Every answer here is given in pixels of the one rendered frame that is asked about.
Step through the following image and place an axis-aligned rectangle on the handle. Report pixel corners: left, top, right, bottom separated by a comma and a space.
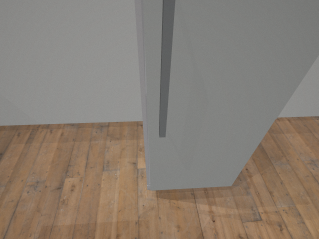
159, 0, 176, 138

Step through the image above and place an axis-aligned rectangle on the fridge door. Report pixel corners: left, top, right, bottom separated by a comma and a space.
143, 0, 319, 191

